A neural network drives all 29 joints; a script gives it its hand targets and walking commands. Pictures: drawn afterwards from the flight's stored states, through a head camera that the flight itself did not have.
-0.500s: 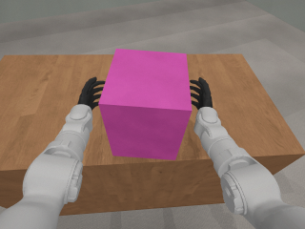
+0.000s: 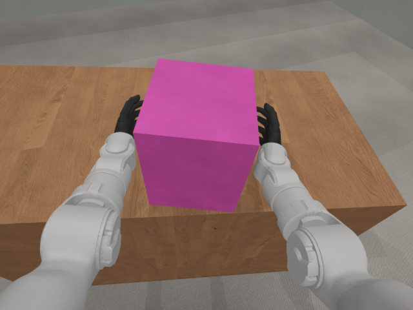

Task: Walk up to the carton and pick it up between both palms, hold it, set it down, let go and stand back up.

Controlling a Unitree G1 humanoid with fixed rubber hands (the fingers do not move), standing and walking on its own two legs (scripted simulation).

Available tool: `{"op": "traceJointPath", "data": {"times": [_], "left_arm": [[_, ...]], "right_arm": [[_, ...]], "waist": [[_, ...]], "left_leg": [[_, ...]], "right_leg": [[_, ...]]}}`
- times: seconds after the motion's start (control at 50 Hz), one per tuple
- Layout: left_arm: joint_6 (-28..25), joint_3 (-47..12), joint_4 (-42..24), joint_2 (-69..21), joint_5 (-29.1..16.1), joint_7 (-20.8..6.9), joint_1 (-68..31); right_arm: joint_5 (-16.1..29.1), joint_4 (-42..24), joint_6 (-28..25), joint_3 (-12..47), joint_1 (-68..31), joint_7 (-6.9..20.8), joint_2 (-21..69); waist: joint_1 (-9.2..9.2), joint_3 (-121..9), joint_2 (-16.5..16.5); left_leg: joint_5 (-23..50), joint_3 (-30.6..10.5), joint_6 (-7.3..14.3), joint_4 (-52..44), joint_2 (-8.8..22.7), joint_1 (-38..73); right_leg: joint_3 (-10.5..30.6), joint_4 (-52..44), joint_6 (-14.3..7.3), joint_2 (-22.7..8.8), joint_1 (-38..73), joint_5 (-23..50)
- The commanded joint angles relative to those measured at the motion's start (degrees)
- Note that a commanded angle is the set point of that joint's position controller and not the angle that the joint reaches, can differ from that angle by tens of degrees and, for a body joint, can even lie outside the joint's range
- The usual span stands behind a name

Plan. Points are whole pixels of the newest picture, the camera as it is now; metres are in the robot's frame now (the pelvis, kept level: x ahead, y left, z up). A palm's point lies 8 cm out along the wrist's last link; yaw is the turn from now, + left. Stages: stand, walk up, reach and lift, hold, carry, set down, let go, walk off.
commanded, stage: reach and lift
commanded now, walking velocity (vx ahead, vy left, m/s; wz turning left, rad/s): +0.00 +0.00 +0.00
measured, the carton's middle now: (198, 140) +0.46 -0.02 +0.05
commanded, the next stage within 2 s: none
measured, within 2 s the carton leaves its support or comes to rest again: leaves its support in 1.50 s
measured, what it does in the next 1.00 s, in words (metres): stands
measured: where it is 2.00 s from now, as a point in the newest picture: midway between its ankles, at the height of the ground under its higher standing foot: outside the picture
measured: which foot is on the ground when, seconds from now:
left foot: down 0.00-1.00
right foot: down 0.00-1.00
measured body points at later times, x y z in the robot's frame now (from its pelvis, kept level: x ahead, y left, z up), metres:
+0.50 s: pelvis +0.03 +0.00 +0.02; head +0.06 +0.02 +0.47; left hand +0.46 +0.13 +0.08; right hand +0.41 -0.16 +0.08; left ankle +0.01 +0.15 -0.73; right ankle +0.04 -0.17 -0.73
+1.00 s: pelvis +0.03 +0.00 +0.02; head +0.07 +0.04 +0.46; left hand +0.46 +0.13 +0.08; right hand +0.41 -0.16 +0.08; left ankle +0.01 +0.15 -0.73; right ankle +0.04 -0.17 -0.73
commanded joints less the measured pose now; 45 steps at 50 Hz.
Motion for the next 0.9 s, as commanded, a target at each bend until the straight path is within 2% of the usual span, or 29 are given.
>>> {"op": "traceJointPath", "data": {"times": [0.0, 0.02, 0.04, 0.1, 0.12, 0.14, 0.16, 0.18, 0.22, 0.26, 0.3, 0.32, 0.34, 0.36, 0.4, 0.42, 0.44, 0.48, 0.5, 0.56, 0.62, 0.68, 0.7, 0.72, 0.74, 0.76, 0.78, 0.82, 0.88], "left_arm": [[-2.3, 0.6, -11.1, -3.9, 2.9, -1.5, -27.8], [-2.3, 0.9, -10.3, -3.4, 3.5, -1.7, -28.4], [-2.4, 1.5, -11.9, -3.8, 4.4, -1.8, -28.2], [-3.1, 3.4, -12.1, -10.8, 8.5, -3.6, -29.3], [-3.7, 3.7, -14.9, -11.1, 9.3, -3.9, -28.9], [-4.2, 3.7, -14.5, -17.3, 10.9, -5.3, -29.3], [-4.6, 5.9, -13.5, -24.4, 14.1, -7.6, -29.9], [-4.5, 8.8, -11.5, -30.4, 17.3, -9.5, -27.9], [-5.4, 11.8, -9.9, -39.6, 23.0, -12.5, -24.5], [-6.4, 11.7, -8.2, -39.1, 26.3, -13.3, -21.8], [-6.4, 13.2, -9.6, -41.1, 27.6, -13.9, -18.5], [-6.1, 13.7, -8.1, -41.4, 28.3, -14.4, -18.4], [-4.8, 14.1, -8.1, -39.8, 29.5, -14.4, -17.1], [-4.4, 13.4, -9.8, -39.5, 28.7, -14.8, -17.7], [-4.4, 14.7, -11.1, -38.5, 29.3, -14.8, -18.9], [-3.6, 14.2, -12.1, -38.5, 28.7, -14.8, -17.8], [-3.6, 12.7, -13.3, -40.0, 29.0, -14.7, -19.0], [-2.0, 12.4, -14.6, -39.2, 29.1, -15.0, -17.5], [-1.4, 12.0, -14.4, -39.7, 28.3, -15.2, -16.9], [-0.8, 11.4, -15.6, -40.3, 28.4, -15.5, -16.6], [-0.9, 10.2, -17.6, -41.6, 28.0, -15.7, -16.1], [-0.1, 11.0, -18.2, -41.0, 29.6, -15.5, -13.5], [0.1, 10.2, -17.0, -42.7, 29.1, -15.9, -12.9], [0.6, 10.4, -18.3, -43.5, 30.0, -15.7, -10.4], [1.0, 9.5, -17.9, -42.6, 29.5, -15.8, -12.2], [1.2, 9.4, -18.8, -41.8, 29.8, -16.0, -12.7], [0.9, 8.9, -19.9, -40.9, 28.4, -16.1, -13.9], [1.6, 10.3, -18.0, -42.0, 29.8, -16.0, -14.4], [2.6, 9.7, -19.6, -43.0, 30.6, -16.0, -12.1]], "right_arm": [[-3.1, -11.7, -3.3, 0.1, -25.1, 1.6, 2.1], [-3.0, -9.5, -3.0, 0.2, -24.6, 1.6, 1.4], [-4.1, -10.1, -3.3, -0.2, -23.0, 2.5, 2.7], [-9.5, -10.9, -4.5, -4.3, -22.9, 4.3, 8.5], [-11.1, -12.2, -5.3, -4.9, -22.5, 4.9, 10.2], [-12.0, -13.3, -6.0, -3.3, -23.8, 6.3, 15.4], [-15.9, -12.3, -5.9, -3.4, -25.2, 8.6, 23.2], [-20.2, -12.0, -6.4, -5.2, -25.1, 10.2, 28.7], [-25.8, -13.0, -7.3, -2.3, -23.9, 13.4, 37.9], [-28.3, -12.2, -8.7, -3.5, -20.9, 15.6, 38.0], [-31.3, -12.8, -9.3, -3.7, -18.9, 16.8, 38.8], [-32.0, -12.0, -9.5, -4.3, -16.6, 16.4, 37.6], [-32.8, -11.0, -9.1, -5.0, -15.9, 16.7, 37.0], [-33.5, -11.0, -8.8, -4.4, -14.5, 16.4, 37.7], [-33.9, -12.0, -8.4, -3.1, -13.9, 16.5, 37.2], [-33.7, -12.0, -8.9, -2.9, -12.6, 16.0, 37.1], [-34.1, -11.4, -9.2, -1.7, -12.7, 16.1, 37.2], [-32.0, -10.9, -9.7, -1.3, -12.1, 15.6, 36.2], [-31.9, -12.1, -9.9, -0.7, -12.8, 15.5, 36.8], [-31.3, -12.3, -10.8, -0.2, -12.7, 14.5, 36.8], [-31.1, -12.0, -11.8, 0.2, -11.6, 13.8, 37.6], [-30.0, -12.7, -13.3, 3.2, -13.3, 13.4, 38.0], [-30.3, -12.9, -13.6, 2.9, -11.6, 13.2, 36.8], [-29.6, -12.5, -14.3, 3.7, -10.4, 13.0, 37.0], [-29.6, -10.6, -14.3, 1.7, -10.5, 12.6, 35.7], [-29.3, -10.5, -14.3, 2.0, -11.1, 12.7, 36.5], [-29.9, -10.6, -14.0, 2.0, -10.7, 12.3, 36.5], [-28.6, -10.9, -14.6, 2.4, -12.6, 11.9, 35.8], [-29.3, -10.2, -15.4, 1.0, -11.8, 11.9, 35.4]], "waist": [[0.83, -29.9, 7.8], [0.08, -28.1, 8.9], [0.82, -28.9, 10.6], [-0.19, -28.7, 10.6], [0.38, -29.9, 10.1], [0.02, -29.4, 10.4], [0.26, -27.4, 9.8], [0.41, -25.0, 6.6], [0.95, -24.1, 6.6], [1.42, -23.2, 9.3], [1.90, -22.2, 7.7], [0.45, -17.5, 6.9], [1.24, -13.5, 7.2], [1.57, -15.5, 4.7], [1.70, -12.9, 2.8], [1.12, -13.9, 1.7], [1.13, -14.2, 3.8], [1.94, -10.0, 3.6], [1.19, -11.2, 1.3], [2.51, -12.6, 3.1], [1.08, -15.1, 3.0], [4.01, -17.0, 1.9], [2.20, -16.5, 2.9], [3.22, -16.0, 3.8], [1.59, -13.4, 4.2], [2.80, -12.2, 4.1], [1.86, -13.7, 1.3], [2.53, -12.4, 3.2], [2.94, -11.8, 4.9]], "left_leg": [[16.5, 7.1, -2.4, -3.0, -6.1, 15.7], [14.2, 6.9, -1.9, -3.8, -5.4, 14.6], [14.5, 7.3, -2.0, -3.4, -5.9, 15.8], [16.9, 7.6, -2.5, -4.8, -5.9, 18.1], [16.3, 7.9, -2.7, -5.2, -6.2, 18.5], [19.0, 7.9, -2.7, -5.1, -6.1, 19.0], [17.0, 8.3, -2.5, -6.3, -6.3, 18.4], [18.3, 8.4, -2.1, -7.1, -6.7, 17.8], [18.3, 8.2, -1.5, -9.2, -7.5, 19.4], [23.0, 8.1, -2.6, -10.1, -7.5, 23.8], [24.6, 8.0, -2.4, -10.7, -7.0, 25.8], [22.4, 8.2, -2.4, -11.7, -6.8, 24.7], [18.2, 8.8, -1.8, -13.6, -7.1, 25.0], [17.2, 9.3, -1.2, -14.0, -7.4, 23.5], [15.4, 9.0, -0.2, -15.2, -7.6, 21.0], [18.7, 8.9, -0.6, -14.7, -7.7, 22.6], [21.9, 8.9, -1.4, -14.5, -7.4, 23.6], [22.8, 8.9, -1.5, -14.2, -6.8, 26.2], [23.1, 9.3, -1.2, -14.3, -7.1, 26.1], [21.3, 10.0, -1.3, -15.0, -7.1, 23.7], [21.4, 10.3, -1.5, -14.3, -8.1, 22.3], [24.3, 11.0, -0.9, -14.0, -7.6, 22.7], [24.3, 10.1, -1.6, -13.7, -7.6, 23.0], [26.8, 10.0, -1.6, -13.8, -7.1, 23.5], [26.3, 10.0, -1.4, -13.9, -7.6, 23.8], [25.2, 11.0, -1.6, -14.1, -7.5, 25.4], [24.5, 10.3, -1.6, -14.1, -7.3, 25.0], [20.8, 10.7, -1.0, -15.2, -7.5, 22.0], [26.3, 11.1, -2.0, -14.4, -7.2, 26.2]], "right_leg": [[-6.7, -1.3, -3.7, 5.8, 15.0, 10.7], [-6.1, -1.5, -3.9, 5.5, 14.8, 8.7], [-6.5, -2.1, -4.2, 5.2, 16.0, 9.0], [-7.1, -3.4, -4.4, 5.0, 16.9, 11.1], [-7.2, -3.8, -4.2, 5.4, 18.4, 11.0], [-7.0, -3.8, -4.4, 4.9, 19.8, 13.4], [-6.2, -3.7, -4.1, 4.6, 21.7, 13.0], [-6.3, -3.9, -3.5, 5.0, 24.7, 14.8], [-6.6, -5.0, -2.9, 4.1, 29.4, 17.7], [-7.7, -6.9, -2.7, 4.6, 30.4, 18.5], [-8.0, -7.5, -2.6, 4.6, 31.4, 19.3], [-8.6, -9.2, -2.9, 5.0, 31.5, 16.7], [-8.5, -9.9, -3.0, 5.1, 31.9, 14.5], [-7.9, -9.9, -2.7, 5.0, 34.6, 15.9], [-7.6, -9.5, -1.8, 5.3, 34.9, 15.4], [-8.6, -9.2, -1.4, 5.9, 35.3, 17.9], [-8.6, -9.5, -1.6, 5.8, 34.2, 18.0], [-8.5, -11.0, -1.6, 6.2, 32.9, 15.6], [-8.5, -10.3, -1.1, 6.3, 34.2, 17.3], [-8.1, -10.2, -1.5, 5.8, 35.3, 17.2], [-7.6, -8.8, -1.0, 4.9, 38.4, 23.1], [-7.5, -7.4, -1.1, 4.9, 40.2, 28.2], [-8.2, -7.7, -0.8, 5.0, 39.2, 27.3], [-7.9, -8.1, -1.2, 5.1, 39.0, 26.9], [-8.3, -9.4, -1.0, 5.6, 37.5, 25.1], [-8.1, -9.5, -1.3, 5.2, 38.2, 24.6], [-8.9, -9.3, -0.9, 5.5, 38.4, 25.0], [-8.6, -9.5, -1.3, 4.7, 39.0, 23.5], [-9.3, -10.7, -1.6, 5.8, 35.5, 21.1]]}}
